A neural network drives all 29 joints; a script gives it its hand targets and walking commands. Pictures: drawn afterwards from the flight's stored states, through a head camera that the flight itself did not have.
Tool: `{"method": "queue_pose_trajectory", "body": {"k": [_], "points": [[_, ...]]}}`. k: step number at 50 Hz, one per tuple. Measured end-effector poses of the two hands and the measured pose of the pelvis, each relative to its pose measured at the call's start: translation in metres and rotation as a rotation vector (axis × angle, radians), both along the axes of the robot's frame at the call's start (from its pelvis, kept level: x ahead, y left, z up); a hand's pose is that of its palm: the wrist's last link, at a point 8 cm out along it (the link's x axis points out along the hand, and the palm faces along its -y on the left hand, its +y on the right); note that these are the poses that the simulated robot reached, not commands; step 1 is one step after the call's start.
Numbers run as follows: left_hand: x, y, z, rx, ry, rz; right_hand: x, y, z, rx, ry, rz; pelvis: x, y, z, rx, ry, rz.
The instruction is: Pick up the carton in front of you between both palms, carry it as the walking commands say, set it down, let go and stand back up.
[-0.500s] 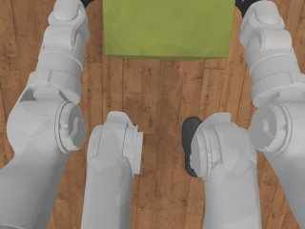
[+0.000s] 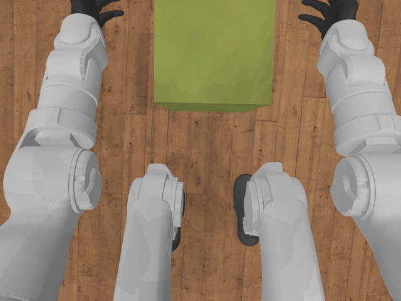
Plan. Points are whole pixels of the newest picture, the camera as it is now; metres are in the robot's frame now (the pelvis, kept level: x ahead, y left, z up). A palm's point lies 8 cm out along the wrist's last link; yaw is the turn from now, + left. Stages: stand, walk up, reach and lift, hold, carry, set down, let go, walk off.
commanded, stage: set down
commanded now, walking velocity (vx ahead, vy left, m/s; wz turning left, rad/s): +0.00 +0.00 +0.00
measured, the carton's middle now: (210, 63) +0.53 +0.00 -0.30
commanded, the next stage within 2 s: let go in 0.70 s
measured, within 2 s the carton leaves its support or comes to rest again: neither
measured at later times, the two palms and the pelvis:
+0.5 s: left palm out of the picture +0.56 +0.20 +0.03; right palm out of the picture +0.55 -0.20 +0.03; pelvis +0.02 +0.00 +0.13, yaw +0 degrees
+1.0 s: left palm out of the picture +0.49 +0.21 +0.15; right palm out of the picture +0.48 -0.21 +0.15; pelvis +0.06 +0.00 +0.27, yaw +1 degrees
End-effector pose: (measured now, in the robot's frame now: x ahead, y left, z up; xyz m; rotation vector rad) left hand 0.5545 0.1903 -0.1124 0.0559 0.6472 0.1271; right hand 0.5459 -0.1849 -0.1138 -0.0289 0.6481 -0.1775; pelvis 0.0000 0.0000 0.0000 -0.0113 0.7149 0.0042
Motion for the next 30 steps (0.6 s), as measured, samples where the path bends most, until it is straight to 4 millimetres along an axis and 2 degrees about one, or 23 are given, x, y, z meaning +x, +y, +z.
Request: {"method": "queue_pose_trajectory", "body": {"k": [15, 30], "points": [[0.003, 0.008, 0.081, 0.006, -0.019, -0.006, 0.000, -0.008, 0.080, -0.011, -0.021, 0.004, 0.007, -0.001, 0.074, 0.005, 0.091, -0.001], [0.002, 0.012, 0.178, -0.001, -0.019, -0.023, -0.002, -0.012, 0.177, -0.004, -0.022, 0.012, 0.024, -0.001, 0.162, 0.005, 0.110, 0.001]]}}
